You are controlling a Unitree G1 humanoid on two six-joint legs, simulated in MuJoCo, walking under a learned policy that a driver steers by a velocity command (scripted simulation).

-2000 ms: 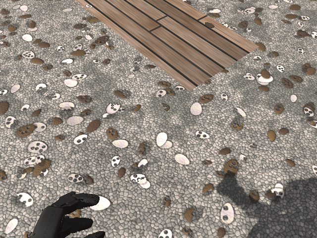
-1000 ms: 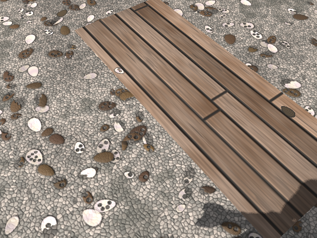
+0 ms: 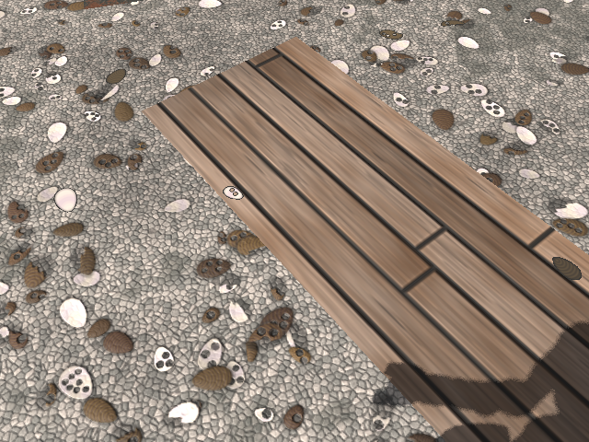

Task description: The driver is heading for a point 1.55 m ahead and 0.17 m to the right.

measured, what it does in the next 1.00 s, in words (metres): steps on the spot, turning right: left foot, then right foot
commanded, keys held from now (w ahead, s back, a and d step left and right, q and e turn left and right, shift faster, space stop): q+shift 0.06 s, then shift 0.20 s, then e+shift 0.52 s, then w+e+shift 0.14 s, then w+shift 0.08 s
